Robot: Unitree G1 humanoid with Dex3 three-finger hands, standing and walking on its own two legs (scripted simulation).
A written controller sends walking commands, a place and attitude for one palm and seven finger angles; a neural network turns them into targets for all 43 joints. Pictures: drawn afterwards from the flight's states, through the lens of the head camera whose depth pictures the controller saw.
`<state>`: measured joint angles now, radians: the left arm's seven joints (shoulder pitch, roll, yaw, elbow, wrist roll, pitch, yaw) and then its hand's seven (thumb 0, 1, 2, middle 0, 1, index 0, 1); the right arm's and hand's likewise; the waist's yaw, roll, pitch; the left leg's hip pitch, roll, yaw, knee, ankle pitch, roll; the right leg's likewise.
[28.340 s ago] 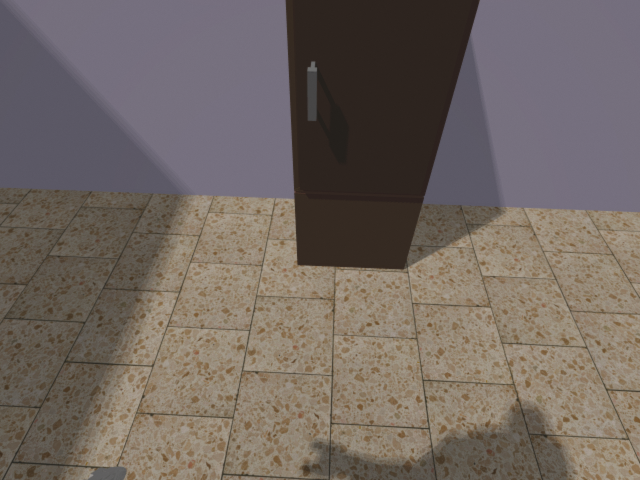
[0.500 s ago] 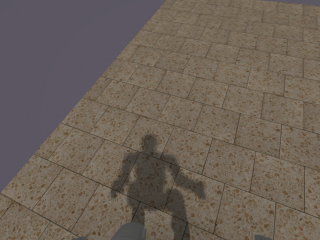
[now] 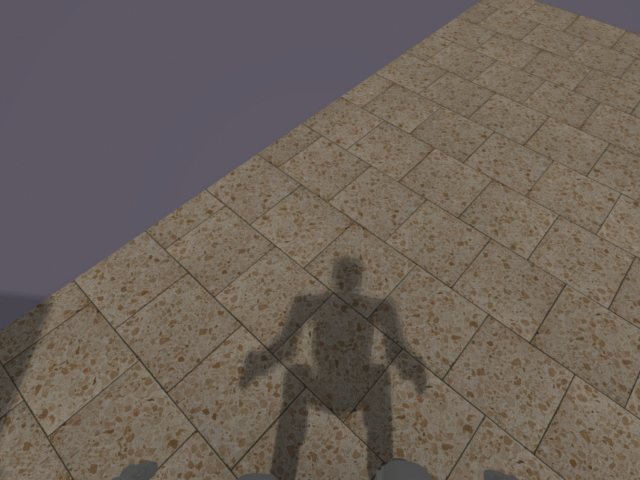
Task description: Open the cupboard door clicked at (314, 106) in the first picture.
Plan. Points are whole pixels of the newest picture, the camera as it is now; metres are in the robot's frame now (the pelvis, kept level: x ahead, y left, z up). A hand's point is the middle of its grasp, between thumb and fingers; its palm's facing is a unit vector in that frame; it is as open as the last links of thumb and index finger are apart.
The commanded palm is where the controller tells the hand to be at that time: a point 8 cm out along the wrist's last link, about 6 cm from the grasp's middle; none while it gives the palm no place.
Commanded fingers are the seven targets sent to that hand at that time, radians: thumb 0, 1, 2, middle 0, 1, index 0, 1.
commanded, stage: turn to face it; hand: left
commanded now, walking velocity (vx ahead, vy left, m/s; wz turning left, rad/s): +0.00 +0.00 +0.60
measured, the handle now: out of the picture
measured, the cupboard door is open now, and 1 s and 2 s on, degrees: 44 44 44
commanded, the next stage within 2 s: none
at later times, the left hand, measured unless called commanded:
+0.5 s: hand out of the picture +0.00 +0.19 -0.19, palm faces +0.33 -0.92 -0.23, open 7.4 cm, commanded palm none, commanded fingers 0.00 0.90 0.90 -0.20 -0.30 -0.20 -0.30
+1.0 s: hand out of the picture +0.00 +0.14 -0.14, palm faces +0.55 -0.78 -0.28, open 7.4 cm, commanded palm none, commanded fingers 0.00 0.90 0.90 -0.20 -0.30 -0.20 -0.30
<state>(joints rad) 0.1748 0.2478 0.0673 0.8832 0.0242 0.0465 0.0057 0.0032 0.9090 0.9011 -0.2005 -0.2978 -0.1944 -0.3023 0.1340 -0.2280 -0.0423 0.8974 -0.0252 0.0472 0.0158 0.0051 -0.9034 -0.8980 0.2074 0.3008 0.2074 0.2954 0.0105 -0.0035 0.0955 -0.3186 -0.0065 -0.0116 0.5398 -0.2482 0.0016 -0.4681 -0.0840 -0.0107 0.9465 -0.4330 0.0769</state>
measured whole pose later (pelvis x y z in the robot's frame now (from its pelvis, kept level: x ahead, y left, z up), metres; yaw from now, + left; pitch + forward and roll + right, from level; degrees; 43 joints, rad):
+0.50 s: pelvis +0.01 -0.02 -0.01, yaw +19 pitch +1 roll +1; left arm 0.22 0.25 0.05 0.90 0.02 0.04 0.01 0.00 0.90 0.90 -0.21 -0.30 -0.20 -0.30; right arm 0.10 -0.24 -0.06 0.89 -0.02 0.04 0.03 0.01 -0.91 -0.90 0.20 0.30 0.20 0.29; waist -0.01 -0.07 0.11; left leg -0.35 0.00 0.08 0.65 -0.31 0.04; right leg -0.35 -0.16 -0.17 0.88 -0.52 0.06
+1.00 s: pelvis +0.04 -0.07 +0.01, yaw +36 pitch +0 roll +2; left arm 0.20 0.18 0.03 0.87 0.03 0.01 0.02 0.00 0.91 0.90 -0.20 -0.30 -0.20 -0.30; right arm 0.14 -0.26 -0.08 0.94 -0.02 0.09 0.03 0.01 -0.91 -0.90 0.20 0.30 0.20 0.29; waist -0.03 0.02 0.11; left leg -0.52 -0.01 0.00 1.13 -0.43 -0.06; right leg -0.23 -0.08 -0.13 0.53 -0.31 -0.02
